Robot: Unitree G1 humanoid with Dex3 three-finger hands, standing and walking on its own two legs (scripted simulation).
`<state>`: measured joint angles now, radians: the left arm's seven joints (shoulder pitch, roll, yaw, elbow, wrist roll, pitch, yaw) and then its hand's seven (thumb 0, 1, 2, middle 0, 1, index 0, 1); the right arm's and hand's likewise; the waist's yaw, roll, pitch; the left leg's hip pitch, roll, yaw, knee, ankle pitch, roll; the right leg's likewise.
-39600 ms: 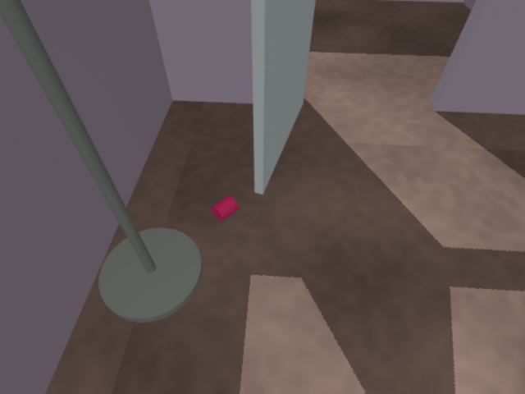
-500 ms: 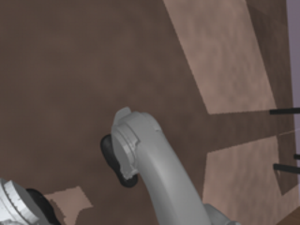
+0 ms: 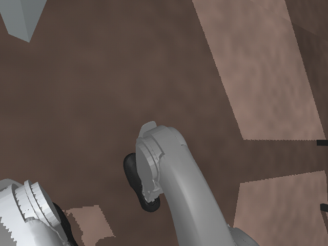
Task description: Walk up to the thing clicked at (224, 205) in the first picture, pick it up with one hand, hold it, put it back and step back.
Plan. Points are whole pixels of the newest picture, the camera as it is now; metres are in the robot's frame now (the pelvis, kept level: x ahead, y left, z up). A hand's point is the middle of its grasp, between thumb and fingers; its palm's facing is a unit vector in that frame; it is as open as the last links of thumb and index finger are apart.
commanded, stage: settle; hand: left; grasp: from above
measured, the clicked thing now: out of the picture +0.52 +0.31 -0.26
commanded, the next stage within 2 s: lift in 0.36 s
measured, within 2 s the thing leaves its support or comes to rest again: neither
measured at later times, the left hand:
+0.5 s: hand out of the picture +0.49 +0.31 -0.16, palm faces -0.36 -0.26 -0.89, open 11.0 cm
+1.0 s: hand out of the picture +0.44 +0.33 -0.04, palm faces -0.37 -0.25 -0.89, open 10.9 cm
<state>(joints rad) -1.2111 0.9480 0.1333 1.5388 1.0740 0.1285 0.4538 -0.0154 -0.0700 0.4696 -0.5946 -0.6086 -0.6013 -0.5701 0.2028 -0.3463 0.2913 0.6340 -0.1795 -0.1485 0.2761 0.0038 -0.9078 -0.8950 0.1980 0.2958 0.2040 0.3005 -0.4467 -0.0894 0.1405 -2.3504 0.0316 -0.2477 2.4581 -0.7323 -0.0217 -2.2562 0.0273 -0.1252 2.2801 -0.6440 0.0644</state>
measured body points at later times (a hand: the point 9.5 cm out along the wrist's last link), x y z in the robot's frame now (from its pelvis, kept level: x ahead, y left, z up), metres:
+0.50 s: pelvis +0.00 -0.01 +0.00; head +0.26 +0.08 +0.36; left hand +0.51 +0.32 -0.11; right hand +0.04 -0.27 -0.09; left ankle +0.05 +0.13 -0.29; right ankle +0.12 -0.13 -0.29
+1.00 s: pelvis -0.01 -0.01 +0.07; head +0.21 +0.05 +0.46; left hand +0.45 +0.34 +0.01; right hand +0.08 -0.28 -0.05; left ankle +0.05 +0.13 -0.29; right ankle +0.12 -0.13 -0.29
